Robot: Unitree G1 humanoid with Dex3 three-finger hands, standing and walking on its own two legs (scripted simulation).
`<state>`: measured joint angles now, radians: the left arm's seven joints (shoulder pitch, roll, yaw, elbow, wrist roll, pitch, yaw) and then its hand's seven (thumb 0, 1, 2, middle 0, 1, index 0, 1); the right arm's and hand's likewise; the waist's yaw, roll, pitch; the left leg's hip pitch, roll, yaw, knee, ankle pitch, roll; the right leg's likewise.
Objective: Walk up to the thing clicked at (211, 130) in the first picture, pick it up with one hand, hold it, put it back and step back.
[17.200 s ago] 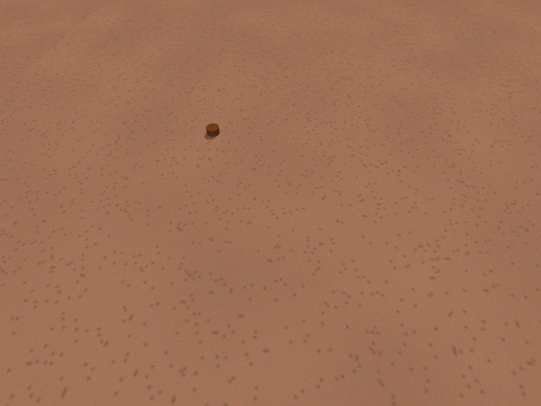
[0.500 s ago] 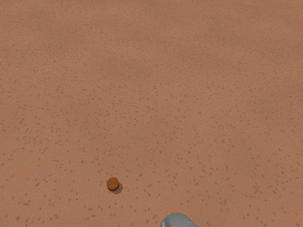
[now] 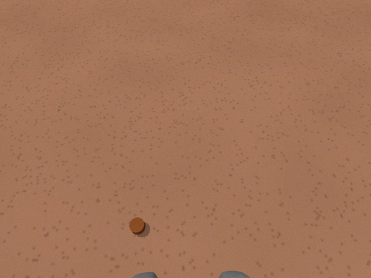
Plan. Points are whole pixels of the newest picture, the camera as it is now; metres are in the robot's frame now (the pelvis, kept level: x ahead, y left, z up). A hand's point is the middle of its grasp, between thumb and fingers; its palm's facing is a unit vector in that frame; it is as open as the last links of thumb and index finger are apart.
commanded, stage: walk up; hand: left
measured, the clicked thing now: (137, 225) +0.41 +0.26 -0.74
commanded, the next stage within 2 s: stand in 1.76 s
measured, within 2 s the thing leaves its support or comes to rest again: neither
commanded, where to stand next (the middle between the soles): +0.05 -0.03 m, yaw +9 degrees
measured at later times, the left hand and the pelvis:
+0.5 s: hand out of the picture +0.14 +0.23 -0.14, palm faces +0.06 -0.94 -0.35, open 7.3 cm; pelvis +0.04 -0.03 +0.01, yaw +4 degrees
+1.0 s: hand out of the picture +0.09 +0.24 -0.14, palm faces +0.13 -0.94 -0.31, open 7.4 cm; pelvis +0.02 -0.02 +0.01, yaw +6 degrees
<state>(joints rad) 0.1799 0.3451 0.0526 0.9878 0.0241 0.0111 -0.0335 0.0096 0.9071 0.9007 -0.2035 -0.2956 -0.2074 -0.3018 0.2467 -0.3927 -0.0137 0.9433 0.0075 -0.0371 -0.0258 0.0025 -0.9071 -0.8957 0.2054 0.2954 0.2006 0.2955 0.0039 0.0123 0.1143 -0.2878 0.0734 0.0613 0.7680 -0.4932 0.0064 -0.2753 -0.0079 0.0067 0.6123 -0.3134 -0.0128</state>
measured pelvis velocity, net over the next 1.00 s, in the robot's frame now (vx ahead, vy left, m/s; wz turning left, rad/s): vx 0.02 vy -0.02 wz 0.11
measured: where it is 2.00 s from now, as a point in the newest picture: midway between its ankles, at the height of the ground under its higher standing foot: outside the picture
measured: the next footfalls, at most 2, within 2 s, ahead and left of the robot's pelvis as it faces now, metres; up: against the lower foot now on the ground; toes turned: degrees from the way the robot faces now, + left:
left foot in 0.16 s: +0.07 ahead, +0.11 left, +0.00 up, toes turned +3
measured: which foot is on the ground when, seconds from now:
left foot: up 0.00-0.14, down 0.16-1.00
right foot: down 0.00-1.00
